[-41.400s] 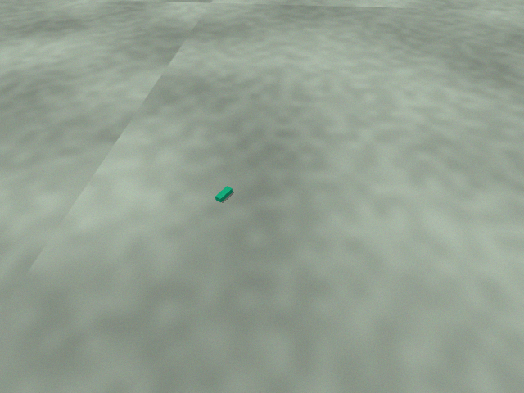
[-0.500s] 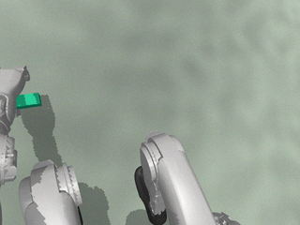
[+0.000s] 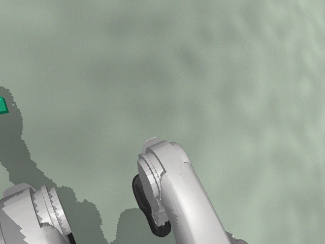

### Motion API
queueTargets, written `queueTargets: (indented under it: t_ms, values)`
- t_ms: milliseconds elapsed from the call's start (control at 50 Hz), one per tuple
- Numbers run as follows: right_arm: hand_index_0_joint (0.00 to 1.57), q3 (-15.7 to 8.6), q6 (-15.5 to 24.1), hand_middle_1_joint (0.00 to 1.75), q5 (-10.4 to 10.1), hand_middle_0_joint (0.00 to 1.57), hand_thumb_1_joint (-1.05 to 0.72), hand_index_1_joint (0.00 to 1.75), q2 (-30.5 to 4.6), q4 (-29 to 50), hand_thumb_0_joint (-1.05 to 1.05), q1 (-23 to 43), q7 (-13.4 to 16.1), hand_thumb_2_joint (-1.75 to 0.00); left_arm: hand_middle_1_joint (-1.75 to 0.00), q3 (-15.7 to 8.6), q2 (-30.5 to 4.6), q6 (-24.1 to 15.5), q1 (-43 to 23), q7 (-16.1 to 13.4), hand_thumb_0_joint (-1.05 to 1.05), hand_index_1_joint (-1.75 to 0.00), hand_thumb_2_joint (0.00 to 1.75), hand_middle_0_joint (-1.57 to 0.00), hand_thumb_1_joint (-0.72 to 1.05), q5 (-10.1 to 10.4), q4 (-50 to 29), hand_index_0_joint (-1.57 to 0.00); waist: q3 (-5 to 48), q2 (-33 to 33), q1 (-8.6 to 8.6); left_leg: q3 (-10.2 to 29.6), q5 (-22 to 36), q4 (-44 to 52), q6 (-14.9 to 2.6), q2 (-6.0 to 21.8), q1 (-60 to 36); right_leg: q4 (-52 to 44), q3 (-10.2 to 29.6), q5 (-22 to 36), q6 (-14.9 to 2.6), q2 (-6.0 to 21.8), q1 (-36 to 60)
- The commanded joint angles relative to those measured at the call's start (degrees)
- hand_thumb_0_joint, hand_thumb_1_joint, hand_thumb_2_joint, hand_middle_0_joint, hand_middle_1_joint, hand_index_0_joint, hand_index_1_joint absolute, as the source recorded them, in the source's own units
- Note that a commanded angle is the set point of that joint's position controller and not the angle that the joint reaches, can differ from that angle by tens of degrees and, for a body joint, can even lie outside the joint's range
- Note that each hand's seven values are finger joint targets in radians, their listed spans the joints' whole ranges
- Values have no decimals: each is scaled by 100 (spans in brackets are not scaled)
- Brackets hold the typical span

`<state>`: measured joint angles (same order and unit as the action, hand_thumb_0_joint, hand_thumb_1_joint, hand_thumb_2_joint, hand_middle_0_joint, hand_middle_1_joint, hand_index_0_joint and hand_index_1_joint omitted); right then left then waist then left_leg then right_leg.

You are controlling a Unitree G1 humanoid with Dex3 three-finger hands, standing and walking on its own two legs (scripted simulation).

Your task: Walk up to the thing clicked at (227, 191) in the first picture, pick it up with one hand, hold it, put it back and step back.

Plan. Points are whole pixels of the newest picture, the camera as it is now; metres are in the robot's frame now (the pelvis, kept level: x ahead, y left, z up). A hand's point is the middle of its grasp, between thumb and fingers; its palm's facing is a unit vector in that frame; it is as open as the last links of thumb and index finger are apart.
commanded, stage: rest palm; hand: left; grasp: from above
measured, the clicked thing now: out of the picture +0.49 +0.26 -0.30
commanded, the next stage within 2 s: close in 0.74 s
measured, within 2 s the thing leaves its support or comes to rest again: neither
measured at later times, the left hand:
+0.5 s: hand out of the picture +0.46 +0.26 -0.26, palm faces -0.47 -0.10 -0.88, open 11.0 cm
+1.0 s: hand out of the picture +0.47 +0.26 -0.26, palm faces -0.46 -0.10 -0.88, open 10.5 cm
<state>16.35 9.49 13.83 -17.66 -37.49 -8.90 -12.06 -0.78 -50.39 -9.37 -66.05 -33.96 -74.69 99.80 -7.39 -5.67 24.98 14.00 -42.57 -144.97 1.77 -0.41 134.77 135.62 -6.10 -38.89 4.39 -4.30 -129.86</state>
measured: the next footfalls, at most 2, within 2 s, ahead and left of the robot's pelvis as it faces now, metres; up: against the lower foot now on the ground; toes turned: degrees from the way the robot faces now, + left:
none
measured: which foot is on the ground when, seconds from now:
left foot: down 0.00-1.00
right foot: down 0.00-1.00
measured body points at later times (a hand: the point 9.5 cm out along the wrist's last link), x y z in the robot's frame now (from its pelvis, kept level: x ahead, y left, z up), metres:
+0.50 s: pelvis +0.00 +0.00 +0.00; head +0.28 +0.12 +0.32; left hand +0.48 +0.26 -0.21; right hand +0.03 -0.25 -0.05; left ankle +0.06 +0.13 -0.27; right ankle +0.11 -0.13 -0.27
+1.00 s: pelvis -0.01 +0.00 +0.01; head +0.29 +0.12 +0.32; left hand +0.49 +0.26 -0.21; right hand +0.02 -0.24 -0.04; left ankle +0.06 +0.13 -0.27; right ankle +0.11 -0.13 -0.27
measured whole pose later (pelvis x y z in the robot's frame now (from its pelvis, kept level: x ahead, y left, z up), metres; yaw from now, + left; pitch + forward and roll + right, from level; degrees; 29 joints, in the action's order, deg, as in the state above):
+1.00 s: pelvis -0.01 +0.00 +0.01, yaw -2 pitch +29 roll -15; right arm 19.7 12.7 14.4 -20.0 -35.0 -7.5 -14.4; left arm -0.1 -55.4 -9.6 -66.5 -35.9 -73.2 101.5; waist -11.7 -8.6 26.1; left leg 16.2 -41.8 -144.7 1.4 0.0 133.1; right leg 133.2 -8.1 -37.2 4.9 -4.8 -127.2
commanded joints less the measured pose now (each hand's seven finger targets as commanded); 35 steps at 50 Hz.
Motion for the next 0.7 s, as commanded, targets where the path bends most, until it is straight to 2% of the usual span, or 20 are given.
queueTargets:
  t_ms: [0,20,40,60,80,100,120,140,180,240,260,340,420,460,480,500,540,600,620,680]
  values:
    - [20,-530,94,30,17,20,-90,30,-1924,-92,0,-1170,-40,-90,-64,-11,-895,5,-1497,-174,0,-62,60,-43,-5,119,-421,-45,3519,2706,227,-679,1529,1389,-251,156,-2639,-1144,-863,1731,-563,-118,2208]
    - [20,-531,87,30,16,20,-90,30,-1952,-33,0,-1125,-38,-90,-64,-156,-1165,-17,-1466,-194,0,-63,61,-44,-5,132,-464,-46,3667,2590,205,-657,1483,1418,-261,175,-2601,-1190,-855,1706,-538,-149,2424]
    - [20,-515,104,30,-12,20,-90,30,-1935,-28,0,-1152,-42,-90,-63,-6,-1020,-53,-1633,-160,0,-62,60,-45,-4,111,-659,-46,3694,2725,224,-665,1527,1367,-257,169,-2660,-1172,-831,1737,-558,-143,2386]
    - [20,-542,102,30,-4,20,-90,30,-1958,-17,0,-1178,-41,-90,-63,-206,-1221,-64,-1553,-195,0,-61,60,-45,-5,136,-718,-46,3939,2809,177,-639,1627,1445,-238,171,-2875,-1167,-855,1811,-546,-127,2549]
    - [20,-520,129,30,12,20,-90,30,-1896,-28,0,-1171,-68,-90,-63,-39,-997,-72,-1598,-186,0,-61,58,-45,-4,81,-773,-47,3932,3018,194,-631,1741,1463,-201,182,-3019,-1085,-874,1886,-564,-124,2472]
    - [20,-527,128,30,25,20,-90,30,-1926,-41,0,-1102,-75,-90,-63,-141,-1095,-92,-1491,-217,0,-61,57,-44,-3,125,-621,-46,3869,2932,204,-593,1664,1442,-202,193,-2951,-1085,-920,1837,-568,-132,2410]
    - [20,-522,154,30,22,20,-90,30,-1967,-22,0,-1102,-90,-90,-63,-60,-1006,-102,-1454,-210,0,-61,58,-45,-4,63,-520,-47,3698,2876,259,-586,1641,1402,-197,193,-2890,-1065,-946,1813,-567,-131,2334]
    - [20,-497,156,30,27,20,-90,30,-1966,-17,0,-1153,-100,-90,-63,-173,-1096,-118,-1418,-218,0,-61,58,-44,-4,69,-498,-45,3657,2842,295,-573,1704,1386,-198,196,-2889,-1088,-958,1864,-549,-120,2363]
    - [20,-528,144,30,39,20,-91,30,-1973,-15,0,-1090,-102,-90,-61,-50,-1041,-160,-1620,-229,0,-60,59,-46,-4,64,-667,-47,3749,2896,310,-595,1619,1370,-220,207,-2862,-1149,-904,1870,-537,-156,2471]
    - [20,-476,169,30,61,20,-90,30,-1935,-97,0,-1160,-136,-90,-59,-124,-1087,-180,-1579,-286,0,-58,58,-47,-3,53,-648,-48,3661,2976,323,-576,1712,1380,-199,209,-2960,-1111,-950,1936,-526,-133,2423]
    - [20,-452,179,30,78,20,-90,30,-1935,-107,0,-1165,-150,-90,-59,-66,-978,-200,-1572,-297,0,-58,59,-47,-3,52,-603,-48,3645,3027,365,-555,1763,1379,-182,216,-3022,-1094,-977,1971,-528,-132,2405]
    - [20,-448,222,30,77,20,-90,30,-1990,-46,0,-948,-145,-90,-63,159,-908,-243,-1553,-359,0,-61,55,-46,-1,56,-430,-48,3288,2797,417,-521,1268,1430,-199,213,-2754,-1189,-1004,1629,-523,-146,2267]
    - [20,-398,264,30,84,20,-91,30,-2043,-98,0,-1000,-164,-90,-61,114,-1068,-265,-1626,-444,0,-59,56,-48,0,69,-494,-49,3437,2907,382,-493,1436,1456,-174,230,-2927,-1151,-1016,1740,-520,-141,2337]
    - [20,-360,306,30,112,20,-91,30,-2042,-35,0,-945,-199,-90,-62,190,-944,-255,-1523,-487,0,-59,54,-47,1,69,-407,-49,3349,2809,452,-485,1466,1396,-188,235,-2897,-1160,-1029,1814,-488,-155,2352]
    - [20,-377,300,30,112,20,-90,30,-2098,-50,0,-968,-181,-90,-62,147,-1052,-234,-1599,-547,0,-60,55,-48,0,35,-431,-49,3480,2795,461,-446,1541,1462,-171,251,-2988,-1186,-1048,1865,-496,-175,2419]
    - [20,-343,314,30,109,20,-91,30,-2070,-32,0,-968,-201,-90,-60,160,-1051,-212,-1582,-578,0,-58,54,-48,1,8,-364,-50,3411,2875,481,-462,1548,1424,-174,243,-2969,-1165,-1031,1894,-495,-166,2407]
    - [20,-295,351,30,112,20,-91,30,-2073,-5,0,-858,-214,-91,-60,191,-1052,-144,-1498,-576,0,-58,53,-49,1,105,-248,-51,3197,2736,486,-481,1371,1412,-188,241,-2822,-1211,-1015,1797,-479,-165,2366]
    - [20,-324,308,30,86,20,-91,30,-2121,-35,0,-950,-181,-91,-61,-30,-1413,-80,-1634,-650,0,-59,54,-47,-1,62,-354,-49,3410,3035,394,-453,1452,1561,-150,270,-2932,-1235,-996,1775,-525,-178,2457]
    - [20,-342,342,30,111,20,-91,30,-2136,12,0,-881,-204,-91,-61,109,-1167,-64,-1670,-606,0,-59,52,-47,0,93,-331,-50,3175,3001,462,-460,1319,1510,-151,261,-2868,-1165,-998,1703,-521,-148,2329]
    - [20,-274,346,30,89,20,-91,30,-2093,36,0,-857,-220,-91,-61,99,-1210,-13,-1519,-557,0,-59,53,-48,0,117,-274,-50,3236,2906,463,-423,1320,1520,-166,277,-2787,-1225,-1024,1702,-506,-180,2373]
